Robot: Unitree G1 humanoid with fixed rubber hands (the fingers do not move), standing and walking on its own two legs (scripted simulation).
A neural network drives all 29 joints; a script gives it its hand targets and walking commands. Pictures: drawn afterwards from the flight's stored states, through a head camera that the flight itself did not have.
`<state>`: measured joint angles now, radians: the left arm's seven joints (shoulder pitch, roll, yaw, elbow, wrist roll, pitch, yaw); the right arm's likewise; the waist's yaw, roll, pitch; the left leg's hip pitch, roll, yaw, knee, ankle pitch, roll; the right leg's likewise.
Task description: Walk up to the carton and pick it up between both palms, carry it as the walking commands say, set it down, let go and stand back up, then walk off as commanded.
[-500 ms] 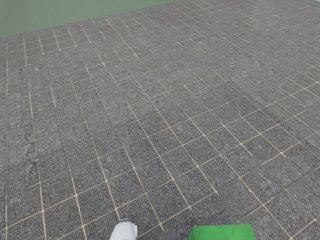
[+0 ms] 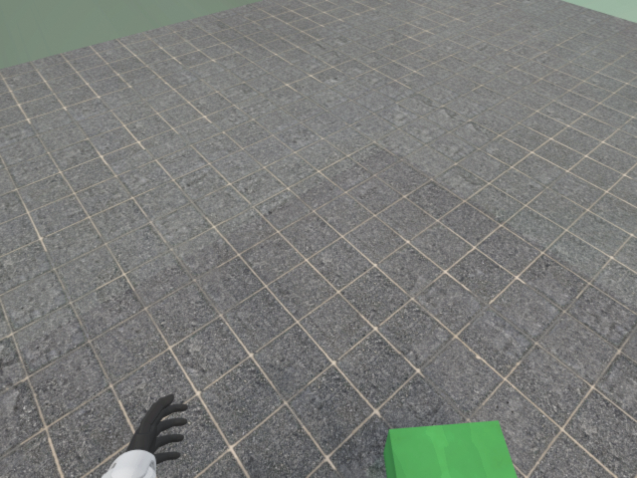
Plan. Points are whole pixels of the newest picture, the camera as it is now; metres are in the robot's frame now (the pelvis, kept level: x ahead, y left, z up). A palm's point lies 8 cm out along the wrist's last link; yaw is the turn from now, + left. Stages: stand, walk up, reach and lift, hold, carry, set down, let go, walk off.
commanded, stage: walk off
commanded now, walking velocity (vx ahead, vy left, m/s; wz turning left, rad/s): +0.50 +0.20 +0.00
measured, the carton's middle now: out of the picture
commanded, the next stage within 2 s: none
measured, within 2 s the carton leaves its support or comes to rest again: rests again in 0.06 s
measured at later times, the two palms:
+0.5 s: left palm out of the picture -0.02 +0.37 -0.16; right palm (400, 395) +0.25 -0.14 -0.15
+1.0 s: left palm (44, 386) +0.34 +0.39 -0.12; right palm (373, 361) +0.32 -0.12 -0.17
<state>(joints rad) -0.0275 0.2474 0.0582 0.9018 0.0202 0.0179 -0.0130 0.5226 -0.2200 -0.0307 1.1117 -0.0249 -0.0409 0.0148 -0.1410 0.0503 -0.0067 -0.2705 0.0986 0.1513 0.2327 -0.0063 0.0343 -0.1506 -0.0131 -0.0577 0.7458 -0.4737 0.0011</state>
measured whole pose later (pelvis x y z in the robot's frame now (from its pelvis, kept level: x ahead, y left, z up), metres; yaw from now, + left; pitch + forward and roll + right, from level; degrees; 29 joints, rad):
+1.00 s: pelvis +0.30 +0.12 -0.02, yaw +3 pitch -1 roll +2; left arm 0.26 0.22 0.06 0.93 0.02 -0.06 0.00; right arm 0.30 -0.26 -0.04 1.05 -0.03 -0.04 0.05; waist 0.00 0.04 0.03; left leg -0.38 0.02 0.04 1.06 -0.30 0.01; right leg -0.27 -0.09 -0.19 0.55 -0.26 -0.05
